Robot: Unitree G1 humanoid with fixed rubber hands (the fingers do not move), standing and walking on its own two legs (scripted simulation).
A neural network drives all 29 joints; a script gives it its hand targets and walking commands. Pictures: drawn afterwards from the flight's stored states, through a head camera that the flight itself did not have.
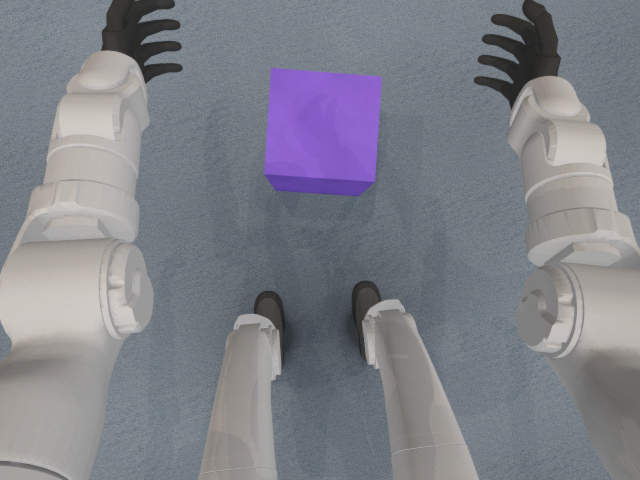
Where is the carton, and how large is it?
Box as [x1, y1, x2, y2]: [264, 68, 381, 195]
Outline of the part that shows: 271,68 264,174 275,190 345,195 360,194 374,181 381,77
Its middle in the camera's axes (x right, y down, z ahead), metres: +0.00 -0.22 +0.86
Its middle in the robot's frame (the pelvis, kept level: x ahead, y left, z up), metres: +0.56 -0.04 -0.54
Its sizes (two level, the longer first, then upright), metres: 0.210 0.200 0.250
